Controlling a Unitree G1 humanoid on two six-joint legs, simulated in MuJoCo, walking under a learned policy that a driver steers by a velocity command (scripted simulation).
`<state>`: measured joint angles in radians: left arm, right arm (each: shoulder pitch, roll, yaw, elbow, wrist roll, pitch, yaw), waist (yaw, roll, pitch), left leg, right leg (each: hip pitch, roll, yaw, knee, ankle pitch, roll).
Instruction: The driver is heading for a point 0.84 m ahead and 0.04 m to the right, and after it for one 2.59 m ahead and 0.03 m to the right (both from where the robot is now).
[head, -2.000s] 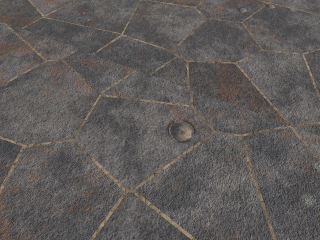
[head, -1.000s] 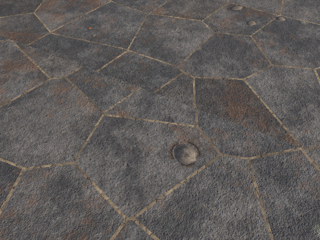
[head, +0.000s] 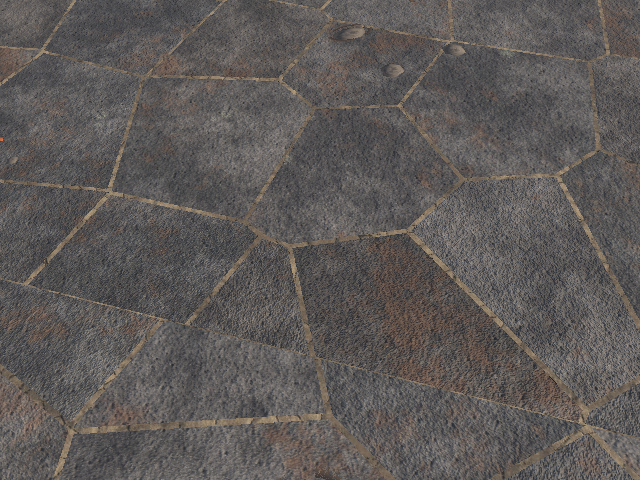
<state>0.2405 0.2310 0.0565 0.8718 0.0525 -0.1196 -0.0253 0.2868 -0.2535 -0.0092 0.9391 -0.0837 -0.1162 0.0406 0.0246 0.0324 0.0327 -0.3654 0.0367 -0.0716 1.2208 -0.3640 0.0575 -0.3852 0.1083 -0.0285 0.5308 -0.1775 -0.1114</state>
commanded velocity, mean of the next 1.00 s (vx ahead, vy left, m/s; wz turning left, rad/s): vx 0.50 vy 0.00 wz -0.26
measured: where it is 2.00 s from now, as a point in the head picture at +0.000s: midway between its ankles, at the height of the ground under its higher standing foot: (401, 326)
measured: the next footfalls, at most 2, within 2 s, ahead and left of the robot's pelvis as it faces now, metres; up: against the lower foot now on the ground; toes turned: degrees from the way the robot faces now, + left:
left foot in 0.34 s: +0.41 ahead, +0.12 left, +0.00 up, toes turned -10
right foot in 0.84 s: +0.60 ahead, -0.17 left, +0.00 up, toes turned -18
